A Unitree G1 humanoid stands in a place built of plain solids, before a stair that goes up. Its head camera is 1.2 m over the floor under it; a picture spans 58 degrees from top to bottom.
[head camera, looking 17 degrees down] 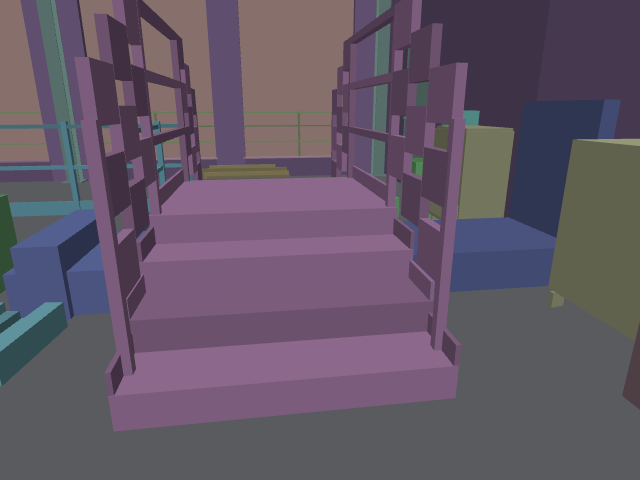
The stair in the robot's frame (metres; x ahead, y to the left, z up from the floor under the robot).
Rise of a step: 0.16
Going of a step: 0.30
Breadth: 1.40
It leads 8 degrees to the left of straight ahead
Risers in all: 4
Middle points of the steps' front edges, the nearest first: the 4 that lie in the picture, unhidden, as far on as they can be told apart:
1.49 0.11 0.16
1.78 0.15 0.32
2.08 0.19 0.48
2.38 0.24 0.64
